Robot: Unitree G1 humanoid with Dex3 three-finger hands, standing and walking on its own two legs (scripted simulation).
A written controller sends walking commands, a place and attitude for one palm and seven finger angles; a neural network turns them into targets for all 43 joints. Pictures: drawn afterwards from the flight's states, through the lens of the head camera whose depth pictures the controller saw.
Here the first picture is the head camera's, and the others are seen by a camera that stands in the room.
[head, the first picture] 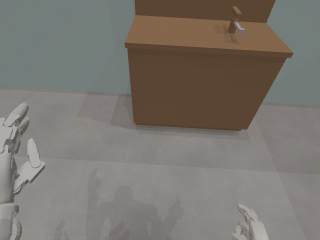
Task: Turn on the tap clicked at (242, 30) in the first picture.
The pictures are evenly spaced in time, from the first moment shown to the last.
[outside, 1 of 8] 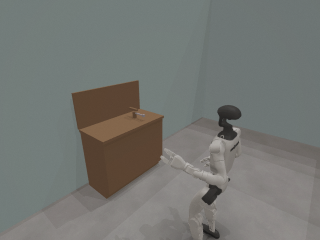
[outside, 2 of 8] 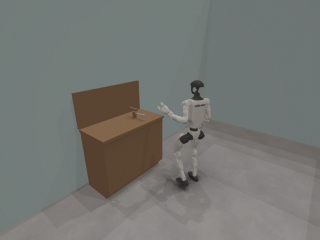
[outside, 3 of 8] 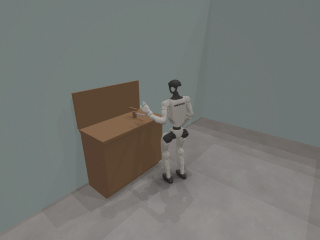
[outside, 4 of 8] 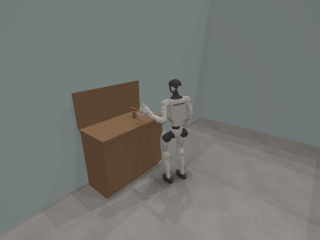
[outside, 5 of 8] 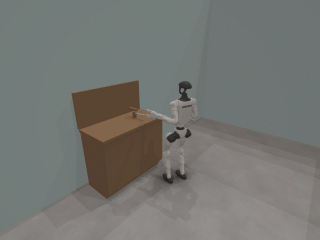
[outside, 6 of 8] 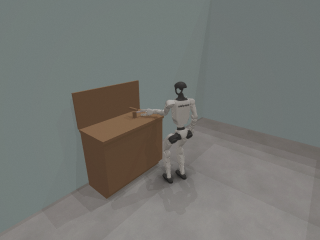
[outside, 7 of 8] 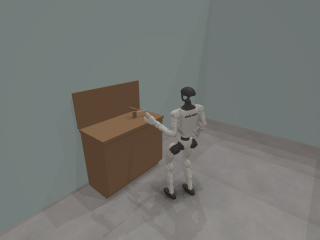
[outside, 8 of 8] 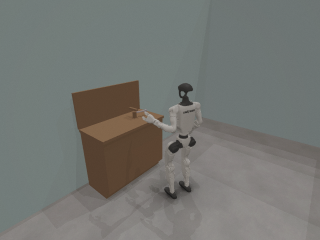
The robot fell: no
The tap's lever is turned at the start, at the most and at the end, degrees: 0 74 74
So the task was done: yes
